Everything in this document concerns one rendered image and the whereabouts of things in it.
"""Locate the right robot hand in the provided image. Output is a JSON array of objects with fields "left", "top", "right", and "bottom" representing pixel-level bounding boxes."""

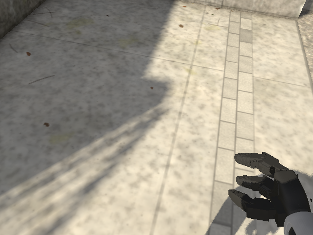
[{"left": 228, "top": 152, "right": 312, "bottom": 227}]

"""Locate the right robot forearm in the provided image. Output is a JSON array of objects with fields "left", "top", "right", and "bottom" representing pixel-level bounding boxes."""
[{"left": 284, "top": 211, "right": 313, "bottom": 235}]

